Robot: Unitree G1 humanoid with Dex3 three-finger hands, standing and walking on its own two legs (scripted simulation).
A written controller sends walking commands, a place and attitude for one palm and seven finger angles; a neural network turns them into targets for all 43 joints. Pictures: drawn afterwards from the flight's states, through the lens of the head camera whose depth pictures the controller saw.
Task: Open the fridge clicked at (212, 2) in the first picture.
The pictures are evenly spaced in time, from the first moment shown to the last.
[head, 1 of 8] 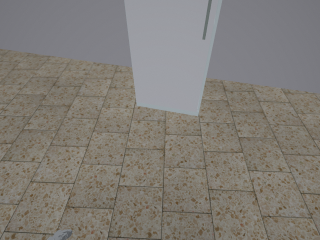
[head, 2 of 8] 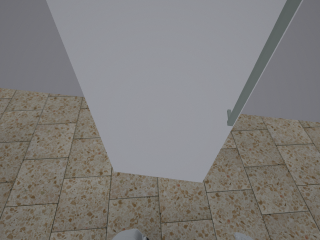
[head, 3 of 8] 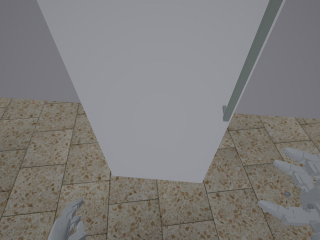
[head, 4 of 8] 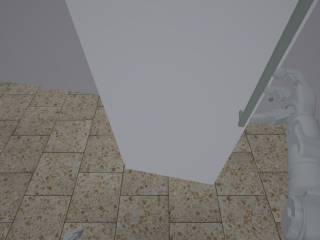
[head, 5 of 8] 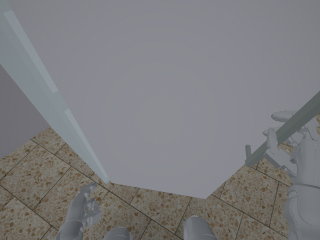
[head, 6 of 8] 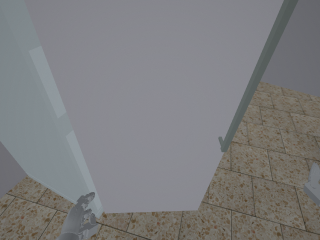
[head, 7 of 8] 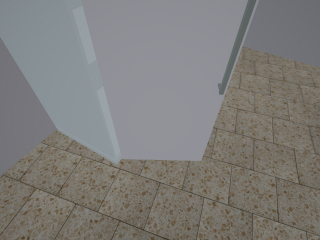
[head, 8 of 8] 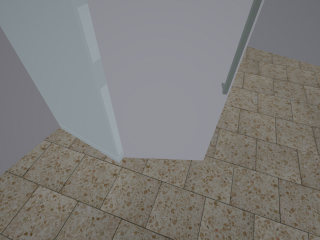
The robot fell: no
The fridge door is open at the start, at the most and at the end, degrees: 0 64 61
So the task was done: yes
